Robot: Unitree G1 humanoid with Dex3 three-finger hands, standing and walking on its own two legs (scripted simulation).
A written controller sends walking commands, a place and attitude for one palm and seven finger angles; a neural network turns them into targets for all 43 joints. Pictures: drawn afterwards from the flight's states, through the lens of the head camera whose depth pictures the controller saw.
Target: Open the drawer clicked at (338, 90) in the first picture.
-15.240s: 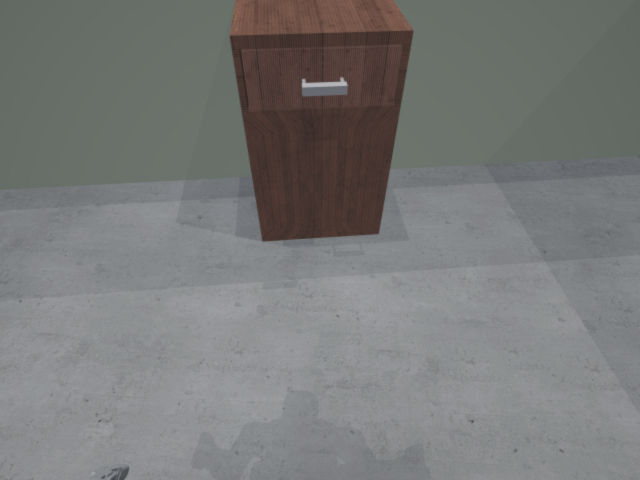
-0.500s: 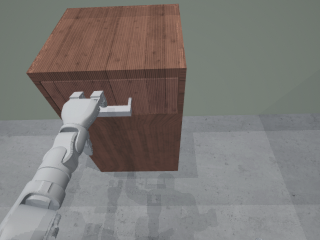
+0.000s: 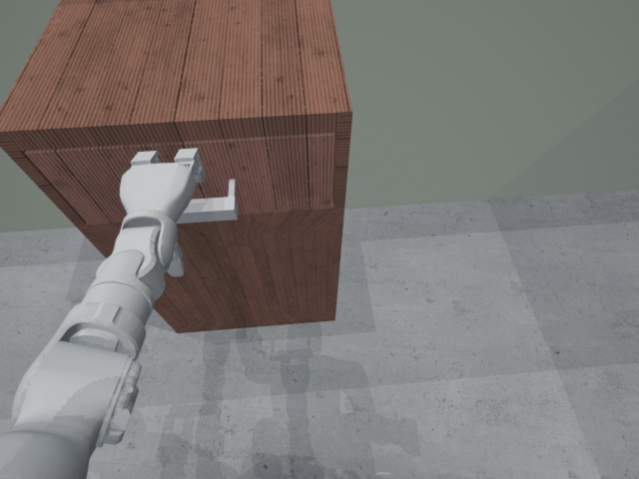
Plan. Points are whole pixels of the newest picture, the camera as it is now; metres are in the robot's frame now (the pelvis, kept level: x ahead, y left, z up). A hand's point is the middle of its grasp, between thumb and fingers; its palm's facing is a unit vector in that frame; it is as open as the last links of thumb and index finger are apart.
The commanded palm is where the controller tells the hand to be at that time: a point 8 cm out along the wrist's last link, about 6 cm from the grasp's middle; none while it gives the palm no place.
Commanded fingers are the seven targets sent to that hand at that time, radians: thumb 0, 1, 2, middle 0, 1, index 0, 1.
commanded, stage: move the hooked fingers above the handle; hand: left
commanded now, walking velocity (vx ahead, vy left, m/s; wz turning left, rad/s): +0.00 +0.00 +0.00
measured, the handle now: (196, 199) +0.54 +0.19 -0.04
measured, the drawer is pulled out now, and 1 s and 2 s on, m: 0.00 0.00 0.00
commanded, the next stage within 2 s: lower the fingers behind the handle in 0.98 s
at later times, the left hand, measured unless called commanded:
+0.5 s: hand (185, 203) +0.49 +0.19 +0.01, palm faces -0.08 -0.02 -1.00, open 13.8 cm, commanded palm +0.48 +0.19 +0.07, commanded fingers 0.00 -0.50 0.30 -0.30 -1.20 -0.30 -1.20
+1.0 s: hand (182, 201) +0.49 +0.19 +0.02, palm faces -0.06 -0.03 -1.00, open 13.8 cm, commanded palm +0.47 +0.19 +0.08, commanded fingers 0.00 -0.50 0.30 -0.30 -1.20 -0.30 -1.20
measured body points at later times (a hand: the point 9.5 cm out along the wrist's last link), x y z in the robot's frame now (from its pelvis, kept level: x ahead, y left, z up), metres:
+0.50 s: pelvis +0.00 +0.00 -0.01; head +0.10 -0.01 +0.43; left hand +0.49 +0.19 +0.07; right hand -0.02 -0.27 -0.14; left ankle -0.02 +0.10 -0.71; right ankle -0.01 -0.12 -0.71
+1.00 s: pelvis +0.01 +0.00 -0.01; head +0.11 -0.01 +0.43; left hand +0.49 +0.19 +0.07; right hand +0.02 -0.27 -0.14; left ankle -0.02 +0.10 -0.71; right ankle -0.01 -0.12 -0.71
